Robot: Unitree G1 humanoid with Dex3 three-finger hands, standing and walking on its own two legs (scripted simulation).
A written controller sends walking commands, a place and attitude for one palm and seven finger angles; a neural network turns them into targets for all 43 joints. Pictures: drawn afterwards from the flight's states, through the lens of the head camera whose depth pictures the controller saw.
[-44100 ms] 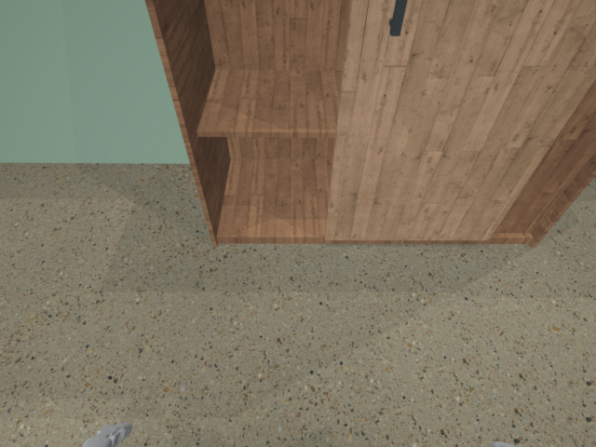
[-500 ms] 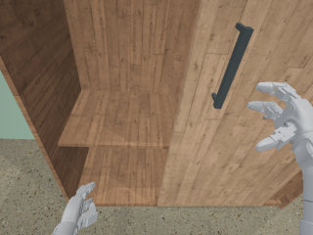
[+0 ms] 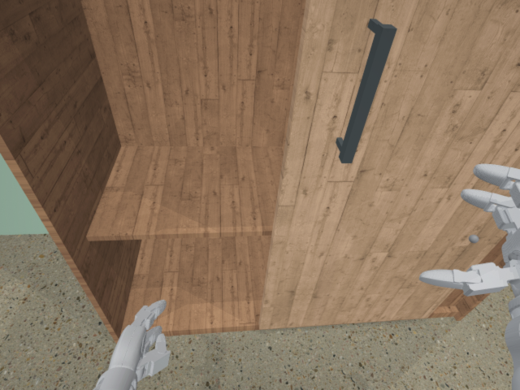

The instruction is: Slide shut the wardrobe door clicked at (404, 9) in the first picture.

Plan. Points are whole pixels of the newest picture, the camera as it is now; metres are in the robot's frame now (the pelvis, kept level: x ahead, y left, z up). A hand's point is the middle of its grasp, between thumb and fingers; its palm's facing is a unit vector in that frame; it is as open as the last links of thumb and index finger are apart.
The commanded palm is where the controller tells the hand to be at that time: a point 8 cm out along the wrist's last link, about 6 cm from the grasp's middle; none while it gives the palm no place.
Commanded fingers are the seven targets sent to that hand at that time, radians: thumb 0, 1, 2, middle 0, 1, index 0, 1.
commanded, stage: draw the hand back to the body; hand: right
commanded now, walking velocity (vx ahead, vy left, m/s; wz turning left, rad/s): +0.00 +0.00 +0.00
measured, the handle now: (358, 97) +0.51 -0.15 +0.25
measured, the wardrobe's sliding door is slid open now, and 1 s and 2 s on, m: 0.51 0.51 0.51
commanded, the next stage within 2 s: step back with the hand held close in 0.90 s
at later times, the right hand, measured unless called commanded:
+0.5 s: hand (494, 271) +0.23 -0.28 +0.16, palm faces +0.37 +0.84 -0.39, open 9.0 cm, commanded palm +0.18 -0.32 +0.18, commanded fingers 0.00 -0.90 -0.90 0.20 0.30 0.20 0.30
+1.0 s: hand (492, 273) +0.23 -0.27 +0.16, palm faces +0.40 +0.82 -0.40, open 7.4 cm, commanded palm +0.18 -0.31 +0.18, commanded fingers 0.00 -0.90 -0.90 0.20 0.30 0.20 0.30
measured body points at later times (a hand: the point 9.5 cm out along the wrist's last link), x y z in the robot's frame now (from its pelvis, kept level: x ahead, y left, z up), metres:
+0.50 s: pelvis +0.03 -0.03 +0.01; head +0.01 -0.01 +0.45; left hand +0.21 +0.20 -0.08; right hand +0.21 -0.32 +0.18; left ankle -0.01 +0.10 -0.74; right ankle +0.04 -0.11 -0.74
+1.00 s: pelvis +0.03 -0.02 +0.01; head +0.01 +0.00 +0.46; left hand +0.20 +0.20 -0.09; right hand +0.20 -0.32 +0.18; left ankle -0.01 +0.10 -0.74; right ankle +0.04 -0.11 -0.74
